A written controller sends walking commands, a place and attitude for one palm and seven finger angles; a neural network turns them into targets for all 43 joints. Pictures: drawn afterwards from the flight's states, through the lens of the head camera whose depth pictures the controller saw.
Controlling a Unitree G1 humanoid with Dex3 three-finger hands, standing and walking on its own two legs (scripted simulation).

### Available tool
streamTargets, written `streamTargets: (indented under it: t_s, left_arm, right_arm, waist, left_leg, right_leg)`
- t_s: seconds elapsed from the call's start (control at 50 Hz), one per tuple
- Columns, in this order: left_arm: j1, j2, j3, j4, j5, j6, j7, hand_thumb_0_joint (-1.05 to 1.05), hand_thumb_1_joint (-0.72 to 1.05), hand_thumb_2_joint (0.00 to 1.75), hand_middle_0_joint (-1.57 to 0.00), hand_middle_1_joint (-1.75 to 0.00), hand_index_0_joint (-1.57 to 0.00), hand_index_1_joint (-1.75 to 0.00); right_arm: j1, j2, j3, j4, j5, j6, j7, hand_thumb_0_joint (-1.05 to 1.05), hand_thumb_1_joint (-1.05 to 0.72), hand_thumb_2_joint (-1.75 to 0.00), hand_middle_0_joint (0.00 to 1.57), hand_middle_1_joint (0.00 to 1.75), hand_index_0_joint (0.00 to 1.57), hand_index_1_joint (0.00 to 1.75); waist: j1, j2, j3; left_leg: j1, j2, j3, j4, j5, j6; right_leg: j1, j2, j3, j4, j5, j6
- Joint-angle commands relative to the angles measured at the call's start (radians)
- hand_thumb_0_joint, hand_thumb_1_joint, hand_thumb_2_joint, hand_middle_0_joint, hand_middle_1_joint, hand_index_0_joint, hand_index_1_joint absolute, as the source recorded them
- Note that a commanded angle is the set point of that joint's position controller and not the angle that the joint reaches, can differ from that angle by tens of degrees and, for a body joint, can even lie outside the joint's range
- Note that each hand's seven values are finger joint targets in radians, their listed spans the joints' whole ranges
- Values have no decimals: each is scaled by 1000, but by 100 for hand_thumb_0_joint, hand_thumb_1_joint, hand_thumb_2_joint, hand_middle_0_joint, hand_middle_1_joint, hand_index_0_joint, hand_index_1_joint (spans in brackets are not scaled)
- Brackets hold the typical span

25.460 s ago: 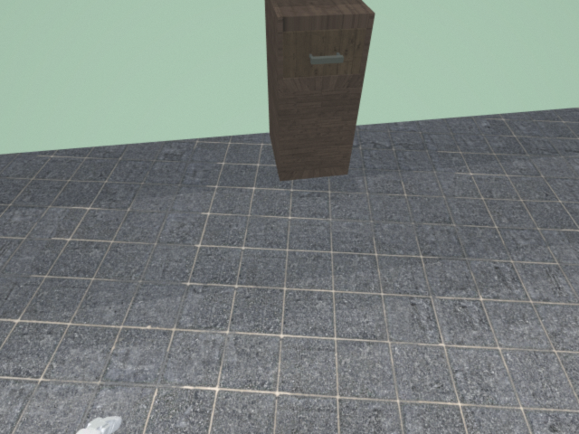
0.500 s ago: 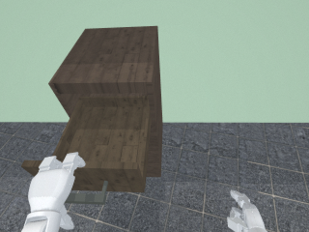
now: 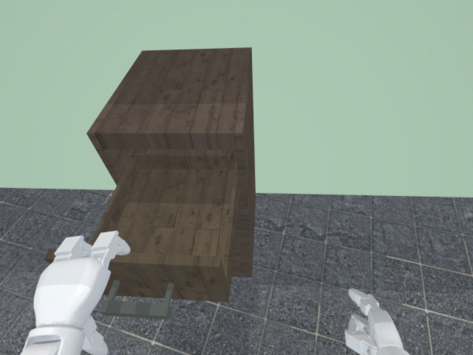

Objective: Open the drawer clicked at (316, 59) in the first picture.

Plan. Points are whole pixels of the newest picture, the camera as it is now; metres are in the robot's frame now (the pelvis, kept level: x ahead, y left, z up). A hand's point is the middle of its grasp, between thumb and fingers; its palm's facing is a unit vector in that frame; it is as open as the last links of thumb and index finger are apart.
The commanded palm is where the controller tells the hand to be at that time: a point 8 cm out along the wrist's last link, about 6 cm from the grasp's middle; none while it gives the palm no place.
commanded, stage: lift the hand off the handle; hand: left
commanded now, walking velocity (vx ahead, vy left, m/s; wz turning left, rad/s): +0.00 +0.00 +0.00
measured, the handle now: (139, 298) +0.23 +0.24 -0.09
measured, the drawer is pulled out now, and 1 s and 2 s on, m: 0.30 0.30 0.30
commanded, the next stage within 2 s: draw the hand back to the body in 0.10 s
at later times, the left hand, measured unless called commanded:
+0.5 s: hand (83, 287) +0.18 +0.25 +0.08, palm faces +0.07 -0.09 -0.99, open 13.8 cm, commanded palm +0.16 +0.25 +0.13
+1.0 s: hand (93, 266) +0.20 +0.22 +0.13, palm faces +0.32 -0.84 -0.44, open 13.4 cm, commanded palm +0.15 +0.26 +0.17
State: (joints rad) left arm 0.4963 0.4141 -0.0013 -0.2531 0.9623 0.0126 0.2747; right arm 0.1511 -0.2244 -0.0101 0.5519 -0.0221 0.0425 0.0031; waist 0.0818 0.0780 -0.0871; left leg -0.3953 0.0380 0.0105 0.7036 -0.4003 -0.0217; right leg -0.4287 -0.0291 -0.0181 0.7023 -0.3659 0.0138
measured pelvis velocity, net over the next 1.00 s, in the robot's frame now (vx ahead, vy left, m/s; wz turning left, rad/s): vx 0.01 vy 0.00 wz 0.02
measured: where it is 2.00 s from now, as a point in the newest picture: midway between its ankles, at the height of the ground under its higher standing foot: outside the picture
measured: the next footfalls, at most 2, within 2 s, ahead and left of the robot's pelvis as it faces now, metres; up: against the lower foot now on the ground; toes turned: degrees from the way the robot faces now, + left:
none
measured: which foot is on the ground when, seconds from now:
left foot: down 0.00-1.00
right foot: down 0.00-1.00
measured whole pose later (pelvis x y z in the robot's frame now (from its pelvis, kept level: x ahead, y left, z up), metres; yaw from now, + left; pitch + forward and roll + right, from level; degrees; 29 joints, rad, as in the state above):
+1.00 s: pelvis +0.01 +0.00 +0.02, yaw +1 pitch -2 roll +0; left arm 0.55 0.28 0.14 -0.42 0.06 -0.05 0.14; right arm 0.23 -0.19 0.04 0.54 0.01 -0.13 -0.10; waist 0.05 0.06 -0.01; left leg -0.15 0.03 0.00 0.52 -0.34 -0.02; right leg -0.17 -0.04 -0.04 0.52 -0.32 0.02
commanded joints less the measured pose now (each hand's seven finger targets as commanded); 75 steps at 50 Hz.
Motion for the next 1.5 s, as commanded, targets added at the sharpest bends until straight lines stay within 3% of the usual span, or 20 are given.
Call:
streamTargets:
  t_s: [0.0,0.08,0.22,0.34,0.42,0.5,0.58,0.68,0.78,0.8,0.82,0.84,0.86,0.92,0.94,1.0,1.04,1.12,1.28,1.48]
  left_arm:
    - [-25,144,106,-229,-7,-9,24,0,-50,30,-30,-120,-30,-120]
    - [-28,121,81,-214,-12,-9,9,0,-50,30,-30,-120,-30,-120]
    - [-49,177,130,-273,19,-22,32,0,-50,30,-30,-120,-30,-120]
    - [-20,184,160,-277,-4,-13,34,0,-50,30,-30,-120,-30,-120]
    - [-10,158,130,-256,-39,16,-1,0,-50,30,-30,-120,-30,-120]
    - [2,206,154,-278,-50,17,-42,0,-50,30,-30,-120,-30,-120]
    - [23,245,205,-319,-59,-17,-55,0,-50,30,-30,-120,-30,-120]
    - [9,239,222,-341,-78,-53,-47,0,-50,30,-30,-120,-30,-120]
    - [21,251,239,-334,-85,-47,-51,0,-50,30,-30,-120,-30,-120]
    - [-19,-144,135,-263,-815,-66,-100,0,-47,32,-30,-118,-30,-118]
    - [-10,-56,175,-263,-848,-96,-115,0,-43,33,-29,-115,-29,-115]
    - [3,-17,207,-262,-849,-111,-111,0,-40,34,-29,-113,-29,-113]
    - [-6,44,268,-375,-908,-130,-106,0,-36,36,-29,-111,-29,-111]
    - [-30,94,323,-436,-941,-154,-95,0,-26,40,-28,-104,-28,-104]
    - [-16,53,293,-440,-950,-155,-99,0,-22,42,-28,-102,-28,-102]
    - [-16,47,301,-459,-968,-156,-112,0,-12,47,-27,-95,-27,-95]
    - [3,39,323,-403,-972,-159,-119,0,-5,50,-27,-91,-27,-91]
    - [25,12,326,-369,-989,-163,-142,0,9,55,-26,-82,-26,-82]
    - [27,48,366,-466,-990,-180,-139,0,37,68,-24,-64,-24,-64]
    - [-14,58,410,-421,-1003,-174,-135,0,73,82,-21,-41,-21,-41]
  right_arm:
    - [-122,-91,-33,-177,3,-54,-3,0,-90,-90,20,30,20,30]
    - [-116,-97,-32,-179,3,-51,4,0,-90,-90,20,30,20,30]
    - [-111,-92,-31,-185,-3,-47,8,0,-90,-90,20,30,20,30]
    - [-118,-92,-32,-179,4,-42,4,0,-90,-90,20,30,20,30]
    - [-135,-98,-28,-186,17,-44,6,0,-90,-90,20,30,20,30]
    - [-132,-104,-20,-195,15,-47,-3,0,-90,-90,20,30,20,30]
    - [-122,-106,-24,-195,12,-47,-11,0,-90,-90,20,30,20,30]
    - [-111,-106,-26,-191,11,-54,-14,0,-90,-90,20,30,20,30]
    - [-110,-111,-32,-188,14,-58,-14,0,-90,-90,20,30,20,30]
    - [-38,-44,-26,-222,43,-125,-49,0,-90,-90,20,30,20,30]
    - [-35,-69,-17,-210,45,-172,-69,0,-90,-90,20,30,20,30]
    - [-40,-70,-13,-198,44,-192,-79,0,-90,-90,20,30,20,30]
    - [-48,-68,-6,-205,39,-198,-96,0,-90,-90,20,30,20,30]
    - [-61,-66,7,-170,23,-250,-122,0,-90,-90,20,30,20,30]
    - [-46,-62,13,-165,21,-260,-120,0,-90,-90,20,30,20,30]
    - [-57,-56,17,-144,23,-283,-111,0,-90,-90,20,30,20,30]
    - [-50,-58,13,-117,20,-284,-105,0,-90,-90,20,30,20,30]
    - [-72,-56,0,-116,24,-278,-93,0,-90,-90,20,30,20,30]
    - [-76,-70,-14,-106,19,-284,-89,0,-90,-90,20,30,20,30]
    - [-90,-68,-14,-93,25,-268,-95,0,-90,-90,20,30,20,30]
  waist:
    - [0,-40,-117]
    - [-5,-71,-86]
    - [9,-18,-138]
    - [9,2,-117]
    - [-4,-47,-68]
    - [8,-92,-88]
    - [22,-46,-97]
    - [9,-2,-56]
    - [16,-16,-80]
    - [-96,-86,-7]
    - [-68,-116,-37]
    - [-58,-76,-21]
    - [-38,-110,-63]
    - [-24,-53,-46]
    - [-30,-15,-20]
    - [-28,52,51]
    - [-28,51,89]
    - [-28,-76,68]
    - [-26,-27,-53]
    - [-25,-30,32]
  left_leg:
    - [85,-26,20,-103,320,39]
    - [76,-21,14,-113,304,39]
    - [106,-19,14,-114,329,33]
    - [105,-21,20,-118,326,33]
    - [97,-16,13,-140,304,35]
    - [107,-22,16,-153,297,45]
    - [131,-26,25,-147,318,45]
    - [148,-23,20,-148,314,41]
    - [158,-21,16,-158,327,38]
    - [272,8,6,-190,300,60]
    - [275,12,-1,-211,313,53]
    - [281,9,9,-211,308,52]
    - [280,7,0,-233,345,47]
    - [271,-6,11,-259,388,38]
    - [268,-10,16,-268,398,35]
    - [252,-4,11,-289,422,25]
    - [243,-7,17,-294,417,21]
    - [254,3,12,-308,442,23]
    - [317,-5,23,-307,497,28]
    - [308,-7,22,-331,436,26]
  right_leg:
    - [73,29,-37,-110,283,-40]
    - [57,36,-44,-121,254,-39]
    - [78,36,-31,-118,255,-51]
    - [89,35,-34,-131,271,-49]
    - [97,30,-36,-156,254,-41]
    - [134,19,-34,-170,281,-31]
    - [150,20,-28,-183,304,-34]
    - [117,21,-38,-200,267,-34]
    - [133,23,-44,-202,266,-34]
    - [203,34,-66,-201,272,-31]
    - [223,31,-63,-209,248,-28]
    - [218,29,-64,-218,241,-27]
    - [266,13,-73,-227,274,-21]
    - [306,-4,-64,-248,327,-20]
    - [300,-1,-69,-257,338,-23]
    - [298,-7,-66,-280,354,-27]
    - [295,4,-71,-304,360,-30]
    - [320,9,-72,-313,386,-22]
    - [365,5,-68,-316,437,-19]
    - [332,8,-63,-350,384,-18]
